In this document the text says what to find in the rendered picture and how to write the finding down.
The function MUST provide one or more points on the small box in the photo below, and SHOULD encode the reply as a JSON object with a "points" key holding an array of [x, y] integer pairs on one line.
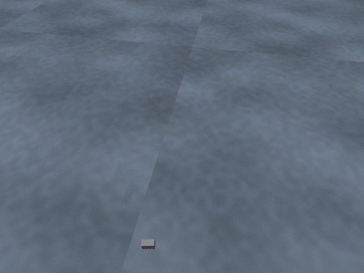
{"points": [[148, 243]]}

